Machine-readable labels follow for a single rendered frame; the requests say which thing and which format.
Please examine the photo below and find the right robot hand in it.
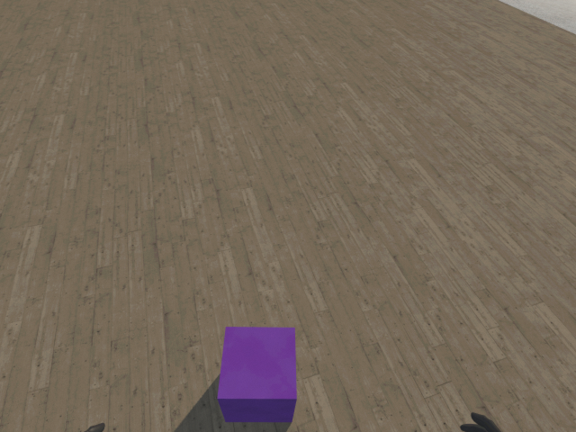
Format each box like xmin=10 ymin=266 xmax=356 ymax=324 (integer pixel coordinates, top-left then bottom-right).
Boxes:
xmin=460 ymin=412 xmax=501 ymax=432

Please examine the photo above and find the carton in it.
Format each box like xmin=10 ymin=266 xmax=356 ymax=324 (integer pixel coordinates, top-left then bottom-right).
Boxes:
xmin=217 ymin=327 xmax=297 ymax=422

